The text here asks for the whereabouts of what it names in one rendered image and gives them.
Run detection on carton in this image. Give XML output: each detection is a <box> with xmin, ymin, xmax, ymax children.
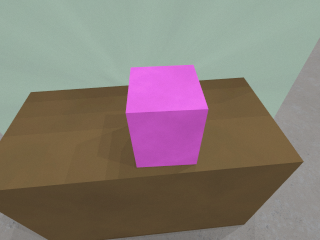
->
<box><xmin>125</xmin><ymin>65</ymin><xmax>209</xmax><ymax>168</ymax></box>

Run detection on pedestal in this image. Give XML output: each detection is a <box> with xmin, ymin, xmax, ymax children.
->
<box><xmin>0</xmin><ymin>77</ymin><xmax>304</xmax><ymax>240</ymax></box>

